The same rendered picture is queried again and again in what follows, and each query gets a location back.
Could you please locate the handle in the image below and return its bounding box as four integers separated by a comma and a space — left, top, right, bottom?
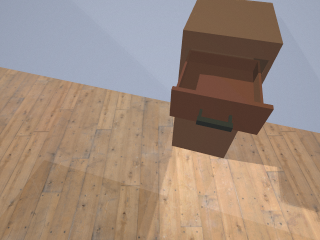
196, 109, 233, 132

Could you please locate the drawer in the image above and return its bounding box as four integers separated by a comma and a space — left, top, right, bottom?
169, 50, 274, 135

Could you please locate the cabinet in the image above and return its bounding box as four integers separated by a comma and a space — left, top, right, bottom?
172, 0, 283, 158

